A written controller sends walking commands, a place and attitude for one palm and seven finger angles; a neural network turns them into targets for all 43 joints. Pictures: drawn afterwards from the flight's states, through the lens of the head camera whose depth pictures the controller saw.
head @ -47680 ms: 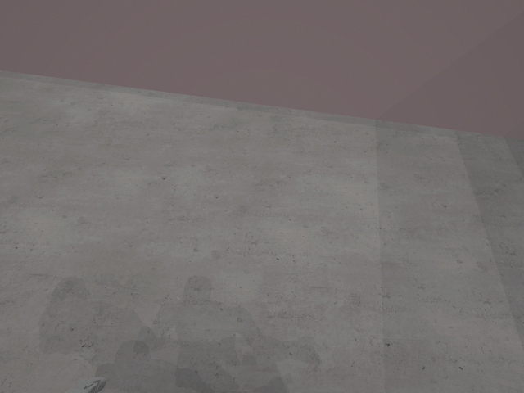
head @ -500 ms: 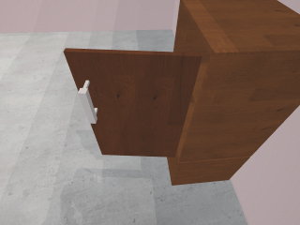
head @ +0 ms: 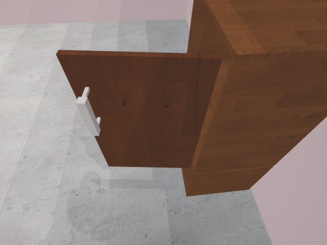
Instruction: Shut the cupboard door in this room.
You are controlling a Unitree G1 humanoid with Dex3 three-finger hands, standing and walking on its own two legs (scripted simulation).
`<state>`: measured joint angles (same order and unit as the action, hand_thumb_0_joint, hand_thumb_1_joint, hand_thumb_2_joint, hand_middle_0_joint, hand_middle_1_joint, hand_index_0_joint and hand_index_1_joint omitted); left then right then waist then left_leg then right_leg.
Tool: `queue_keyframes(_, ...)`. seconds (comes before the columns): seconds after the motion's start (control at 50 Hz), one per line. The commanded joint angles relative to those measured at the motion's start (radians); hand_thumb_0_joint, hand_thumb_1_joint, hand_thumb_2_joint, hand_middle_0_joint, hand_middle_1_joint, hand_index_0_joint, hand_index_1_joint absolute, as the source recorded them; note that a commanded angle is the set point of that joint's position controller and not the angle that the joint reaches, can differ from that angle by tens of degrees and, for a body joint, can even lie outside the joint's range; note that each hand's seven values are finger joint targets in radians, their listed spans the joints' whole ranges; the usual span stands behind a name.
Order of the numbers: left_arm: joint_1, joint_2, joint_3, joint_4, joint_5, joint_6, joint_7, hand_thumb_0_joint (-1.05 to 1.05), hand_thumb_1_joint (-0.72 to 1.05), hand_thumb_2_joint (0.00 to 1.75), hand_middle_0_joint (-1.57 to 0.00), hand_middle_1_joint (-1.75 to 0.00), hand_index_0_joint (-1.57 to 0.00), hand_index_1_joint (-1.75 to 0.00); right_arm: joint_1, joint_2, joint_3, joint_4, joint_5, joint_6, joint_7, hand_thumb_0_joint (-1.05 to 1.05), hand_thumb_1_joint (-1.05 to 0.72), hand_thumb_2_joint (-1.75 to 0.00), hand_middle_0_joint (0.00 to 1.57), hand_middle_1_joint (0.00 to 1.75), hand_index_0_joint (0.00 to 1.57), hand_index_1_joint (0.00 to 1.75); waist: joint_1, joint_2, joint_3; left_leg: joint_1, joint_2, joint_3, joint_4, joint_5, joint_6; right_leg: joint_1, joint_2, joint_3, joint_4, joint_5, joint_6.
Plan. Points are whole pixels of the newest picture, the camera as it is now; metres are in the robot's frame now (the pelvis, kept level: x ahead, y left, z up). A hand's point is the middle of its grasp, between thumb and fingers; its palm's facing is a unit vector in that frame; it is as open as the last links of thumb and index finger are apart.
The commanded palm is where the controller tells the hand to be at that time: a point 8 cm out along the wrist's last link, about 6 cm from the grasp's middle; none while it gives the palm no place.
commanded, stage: come to a stop and stand still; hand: left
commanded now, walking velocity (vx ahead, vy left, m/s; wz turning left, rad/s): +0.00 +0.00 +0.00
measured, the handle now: (91, 112) +0.45 +0.23 +0.04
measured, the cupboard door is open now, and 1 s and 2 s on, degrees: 83 83 83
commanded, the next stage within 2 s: look again from close up in 0.60 s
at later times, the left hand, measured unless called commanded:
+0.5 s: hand out of the picture -0.03 +0.22 -0.16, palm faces -0.02 -0.98 -0.22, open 7.4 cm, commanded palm none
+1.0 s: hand out of the picture -0.02 +0.18 -0.17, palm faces -0.02 -0.99 -0.16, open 7.3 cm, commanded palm none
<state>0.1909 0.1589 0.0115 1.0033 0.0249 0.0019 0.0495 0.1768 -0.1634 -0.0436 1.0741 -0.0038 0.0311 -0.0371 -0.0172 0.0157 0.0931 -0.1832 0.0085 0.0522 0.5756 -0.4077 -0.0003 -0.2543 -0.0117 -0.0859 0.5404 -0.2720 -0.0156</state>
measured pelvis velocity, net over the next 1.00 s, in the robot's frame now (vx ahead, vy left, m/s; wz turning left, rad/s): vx -0.01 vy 0.03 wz -0.03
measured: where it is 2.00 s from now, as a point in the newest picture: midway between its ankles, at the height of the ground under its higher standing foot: outside the picture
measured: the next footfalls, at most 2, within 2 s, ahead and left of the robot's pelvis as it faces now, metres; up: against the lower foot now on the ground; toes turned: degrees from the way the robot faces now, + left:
none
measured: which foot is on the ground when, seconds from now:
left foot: down 0.00-1.00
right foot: down 0.00-1.00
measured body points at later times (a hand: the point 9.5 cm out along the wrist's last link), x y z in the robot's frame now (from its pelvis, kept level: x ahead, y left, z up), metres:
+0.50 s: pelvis -0.03 +0.04 +0.01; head -0.03 +0.03 +0.46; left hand -0.03 +0.27 -0.15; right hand -0.02 -0.19 -0.15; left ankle -0.04 +0.09 -0.73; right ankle +0.01 -0.11 -0.73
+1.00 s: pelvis -0.01 +0.03 +0.01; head +0.00 +0.03 +0.46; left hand -0.02 +0.23 -0.15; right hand -0.02 -0.18 -0.15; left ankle -0.04 +0.09 -0.73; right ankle +0.01 -0.12 -0.73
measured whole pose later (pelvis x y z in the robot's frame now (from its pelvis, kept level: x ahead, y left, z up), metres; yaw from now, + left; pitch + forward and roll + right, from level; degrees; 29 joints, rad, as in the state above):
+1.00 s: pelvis -0.01 +0.03 +0.01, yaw -1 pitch -2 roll +0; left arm 0.31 0.12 -0.03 1.13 0.02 -0.01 0.04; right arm 0.30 -0.12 0.02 1.14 -0.01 -0.02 -0.03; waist 0.00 0.00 0.03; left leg -0.10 -0.04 0.10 0.42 -0.29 0.07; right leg -0.21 -0.06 -0.04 0.45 -0.20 0.03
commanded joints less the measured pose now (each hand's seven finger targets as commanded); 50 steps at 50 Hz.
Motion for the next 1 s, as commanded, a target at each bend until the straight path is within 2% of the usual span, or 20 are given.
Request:
queue_keyframes(0.0,0.031,0.114,0.024,-0.027,-0.015,-0.007,-0.007,0.00,0.90,0.90,-0.20,-0.30,-0.20,-0.30,0.101,-0.071,0.003,0.007,-0.007,-0.030,0.008,0.00,-0.90,-0.90,0.20,0.30,0.20,0.30,0.008,0.002,-0.123,0.070,0.120,-0.080,-0.212,0.335,0.014,0.052,-0.110,0.131,-0.121,0.284,-0.025)
queue_keyframes(0.02,0.015,0.108,0.023,-0.025,-0.010,-0.001,-0.007,0.00,0.90,0.90,-0.20,-0.30,-0.20,-0.30,0.061,-0.083,0.006,0.000,-0.007,-0.035,0.012,0.00,-0.90,-0.90,0.20,0.30,0.20,0.30,0.021,0.048,-0.058,-0.019,0.134,-0.098,-0.247,0.323,0.021,0.081,-0.089,0.111,-0.125,0.215,0.002)
queue_keyframes(0.06,0.045,0.105,0.018,0.000,-0.008,-0.002,-0.007,0.00,0.90,0.90,-0.20,-0.30,-0.20,-0.30,0.040,-0.094,0.012,0.000,-0.006,-0.047,0.012,0.00,-0.90,-0.90,0.20,0.30,0.20,0.30,0.040,0.030,-0.032,-0.059,0.132,-0.109,-0.280,0.356,0.027,0.137,-0.088,0.106,-0.131,0.225,0.009)
queue_keyframes(0.08,0.185,0.144,0.017,0.041,-0.006,-0.019,0.034,0.00,0.90,0.90,-0.20,-0.30,-0.20,-0.30,0.002,-0.143,0.002,-0.079,0.005,-0.063,0.007,0.00,-0.90,-0.90,0.20,0.30,0.20,0.30,0.065,0.011,-0.135,0.022,0.139,-0.043,-0.037,0.555,0.007,0.104,-0.153,0.153,-0.051,0.635,-0.003)
queue_keyframes(0.1,0.155,0.181,0.017,0.029,-0.003,-0.038,0.026,0.00,0.90,0.90,-0.20,-0.30,-0.20,-0.30,0.065,-0.136,0.012,-0.098,0.000,-0.068,0.005,0.00,-0.90,-0.90,0.20,0.30,0.20,0.30,0.014,0.058,-0.189,0.002,0.078,-0.027,-0.023,0.604,-0.015,0.191,-0.185,0.155,-0.011,0.870,-0.039)
queue_keyframes(0.12,0.131,0.170,0.017,0.009,-0.013,-0.041,0.018,0.00,0.90,0.90,-0.20,-0.30,-0.20,-0.30,0.162,-0.099,0.011,-0.084,-0.007,-0.069,0.009,0.00,-0.90,-0.90,0.20,0.30,0.20,0.30,-0.011,0.062,-0.291,0.027,0.079,-0.048,-0.092,0.490,-0.014,0.233,-0.189,0.164,0.040,0.771,-0.064)
queue_keyframes(0.14,0.098,0.149,0.006,-0.004,-0.016,-0.034,0.013,0.00,0.90,0.90,-0.20,-0.30,-0.20,-0.30,0.154,-0.102,0.013,-0.088,-0.009,-0.063,0.006,0.00,-0.90,-0.90,0.20,0.30,0.20,0.30,-0.006,0.056,-0.275,0.041,0.093,-0.064,-0.103,0.507,-0.002,0.196,-0.163,0.137,0.026,0.617,-0.053)
queue_keyframes(0.18,0.069,0.128,-0.005,-0.011,-0.013,-0.020,0.000,0.00,0.90,0.90,-0.20,-0.30,-0.20,-0.30,0.129,-0.114,0.017,-0.106,-0.010,-0.053,0.004,0.00,-0.90,-0.90,0.20,0.30,0.20,0.30,0.000,0.042,-0.133,0.004,0.111,-0.090,-0.155,0.481,0.017,0.098,-0.116,0.108,-0.031,0.318,-0.035)
queue_keyframes(0.2,0.060,0.127,-0.006,-0.013,-0.012,-0.012,-0.005,0.00,0.90,0.90,-0.20,-0.30,-0.20,-0.30,0.119,-0.117,0.021,-0.114,-0.013,-0.053,0.005,0.00,-0.90,-0.90,0.20,0.30,0.20,0.30,0.009,0.061,-0.069,-0.033,0.119,-0.104,-0.184,0.483,0.026,0.068,-0.096,0.096,-0.042,0.220,-0.030)
queue_keyframes(0.22,0.064,0.119,-0.009,-0.010,-0.011,-0.005,-0.009,0.00,0.90,0.90,-0.20,-0.30,-0.20,-0.30,0.110,-0.127,0.023,-0.121,-0.012,-0.051,0.007,0.00,-0.90,-0.90,0.20,0.30,0.20,0.30,0.014,0.042,-0.013,-0.079,0.125,-0.119,-0.217,0.409,0.032,0.058,-0.082,0.087,-0.058,0.123,-0.023)
queue_keyframes(0.24,0.078,0.112,-0.012,-0.006,-0.010,-0.002,-0.011,0.00,0.90,0.90,-0.20,-0.30,-0.20,-0.30,0.102,-0.135,0.024,-0.127,-0.012,-0.050,0.010,0.00,-0.90,-0.90,0.20,0.30,0.20,0.30,0.020,0.001,0.025,-0.118,0.124,-0.133,-0.249,0.269,0.040,0.043,-0.076,0.092,-0.079,0.058,-0.018)
queue_keyframes(0.28,0.091,0.108,-0.012,-0.011,-0.006,0.003,-0.016,0.00,0.90,0.90,-0.20,-0.30,-0.20,-0.30,0.107,-0.148,0.021,-0.138,-0.015,-0.048,0.019,0.00,-0.90,-0.90,0.20,0.30,0.20,0.30,0.018,-0.007,0.085,-0.199,0.117,-0.161,-0.333,-0.036,0.045,0.028,-0.069,0.097,-0.090,-0.002,-0.018)
queue_keyframes(0.3,0.102,0.111,-0.010,-0.013,-0.004,0.005,-0.019,0.00,0.90,0.90,-0.20,-0.30,-0.20,-0.30,0.106,-0.150,0.021,-0.141,-0.017,-0.047,0.021,0.00,-0.90,-0.90,0.20,0.30,0.20,0.30,0.023,0.031,0.086,-0.219,0.116,-0.168,-0.362,-0.079,0.049,0.040,-0.062,0.088,-0.074,0.012,-0.019)
queue_keyframes(0.34,0.136,0.099,-0.009,-0.011,-0.001,0.006,-0.020,0.00,0.90,0.90,-0.20,-0.30,-0.20,-0.30,0.107,-0.156,0.018,-0.144,-0.017,-0.048,0.023,0.00,-0.90,-0.90,0.20,0.30,0.20,0.30,0.030,0.015,0.076,-0.236,0.120,-0.178,-0.388,-0.146,0.054,0.049,-0.055,0.078,-0.060,0.012,-0.014)
queue_keyframes(0.38,0.153,0.092,-0.011,-0.007,-0.001,0.000,-0.020,0.00,0.90,0.90,-0.20,-0.30,-0.20,-0.30,0.117,-0.154,0.020,-0.139,-0.015,-0.050,0.023,0.00,-0.90,-0.90,0.20,0.30,0.20,0.30,0.028,-0.022,0.050,-0.201,0.116,-0.173,-0.379,-0.117,0.058,0.048,-0.060,0.086,-0.075,0.026,-0.013)
queue_keyframes(0.4,0.154,0.094,-0.010,-0.007,-0.003,-0.001,-0.020,0.00,0.90,0.90,-0.20,-0.30,-0.20,-0.30,0.125,-0.145,0.022,-0.132,-0.015,-0.051,0.022,0.00,-0.90,-0.90,0.20,0.30,0.20,0.30,0.026,-0.002,0.036,-0.185,0.113,-0.175,-0.382,-0.094,0.058,0.048,-0.060,0.087,-0.075,0.033,-0.017)
queue_keyframes(0.5,0.173,0.083,-0.015,0.018,-0.007,-0.015,-0.018,0.00,0.90,0.90,-0.20,-0.30,-0.20,-0.30,0.165,-0.126,0.030,-0.094,-0.012,-0.059,0.020,0.00,-0.90,-0.90,0.20,0.30,0.20,0.30,0.015,-0.017,-0.003,-0.096,0.101,-0.152,-0.352,0.024,0.055,0.037,-0.080,0.109,-0.110,0.075,-0.021)
queue_keyframes(0.64,0.198,0.060,-0.021,0.067,-0.011,-0.022,-0.012,0.00,0.90,0.90,-0.20,-0.30,-0.20,-0.30,0.192,-0.098,0.042,-0.029,-0.006,-0.066,0.014,0.00,-0.90,-0.90,0.20,0.30,0.20,0.30,0.014,-0.024,-0.002,-0.061,0.093,-0.122,-0.324,0.141,0.048,0.052,-0.095,0.117,-0.122,0.129,-0.017)
queue_keyframes(0.74,0.200,0.049,-0.022,0.092,-0.014,-0.025,-0.007,0.00,0.90,0.90,-0.20,-0.30,-0.20,-0.30,0.207,-0.080,0.047,0.006,-0.004,-0.072,0.008,0.00,-0.90,-0.90,0.20,0.30,0.20,0.30,0.012,-0.024,-0.026,-0.012,0.090,-0.092,-0.280,0.307,0.046,0.071,-0.101,0.116,-0.116,0.194,-0.014)
queue_keyframes(0.98,0.187,0.042,-0.023,0.101,-0.015,-0.028,-0.005,0.00,0.90,0.90,-0.20,-0.30,-0.20,-0.30,0.197,-0.053,0.050,0.046,-0.004,-0.069,0.006,0.00,-0.90,-0.90,0.20,0.30,0.20,0.30,0.016,-0.029,0.010,-0.023,0.087,-0.082,-0.276,0.283,0.045,0.078,-0.106,0.130,-0.142,0.212,-0.018)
